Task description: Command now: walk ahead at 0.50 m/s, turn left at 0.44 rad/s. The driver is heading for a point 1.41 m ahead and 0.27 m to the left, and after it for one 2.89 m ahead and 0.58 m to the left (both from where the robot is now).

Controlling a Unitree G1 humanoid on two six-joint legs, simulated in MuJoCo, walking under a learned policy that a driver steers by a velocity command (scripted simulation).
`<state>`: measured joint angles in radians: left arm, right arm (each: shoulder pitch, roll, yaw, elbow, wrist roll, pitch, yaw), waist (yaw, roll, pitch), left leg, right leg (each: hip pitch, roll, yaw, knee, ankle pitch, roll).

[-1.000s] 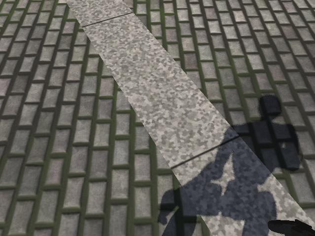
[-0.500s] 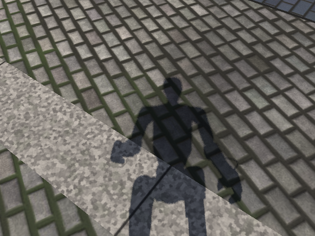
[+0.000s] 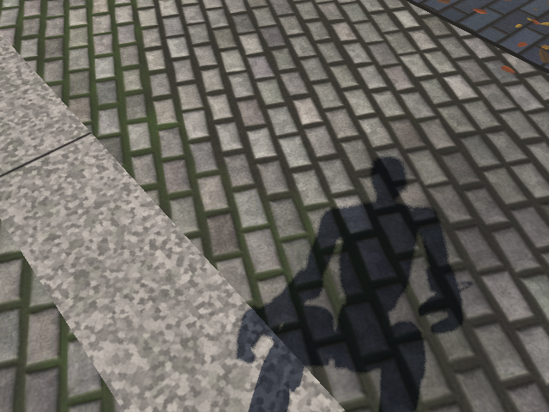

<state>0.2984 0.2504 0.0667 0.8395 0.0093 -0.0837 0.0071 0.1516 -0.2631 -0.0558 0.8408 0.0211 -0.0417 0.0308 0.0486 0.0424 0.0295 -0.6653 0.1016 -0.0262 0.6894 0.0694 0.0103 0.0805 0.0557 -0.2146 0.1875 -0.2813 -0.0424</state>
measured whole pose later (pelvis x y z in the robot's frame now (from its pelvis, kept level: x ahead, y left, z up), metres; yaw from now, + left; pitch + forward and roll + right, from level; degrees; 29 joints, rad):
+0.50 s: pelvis +0.29 +0.05 +0.00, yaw +17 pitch +2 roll +0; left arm 0.02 0.28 0.05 0.70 0.00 -0.10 -0.01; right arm 0.32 -0.28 -0.07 0.76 0.02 -0.05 -0.01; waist -0.08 -0.03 0.04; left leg -0.12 -0.12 -0.14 0.37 -0.27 0.08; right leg -0.62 -0.06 0.10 0.57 0.04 0.06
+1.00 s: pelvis +0.57 +0.10 +0.01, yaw +22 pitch +2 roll -2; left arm 0.38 0.27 0.05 0.86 -0.02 -0.08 -0.01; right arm 0.08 -0.26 -0.04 0.68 0.01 -0.07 0.02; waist 0.10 0.04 0.02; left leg -0.61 0.08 -0.04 0.61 -0.01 -0.01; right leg -0.03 0.05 -0.01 0.24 -0.24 -0.03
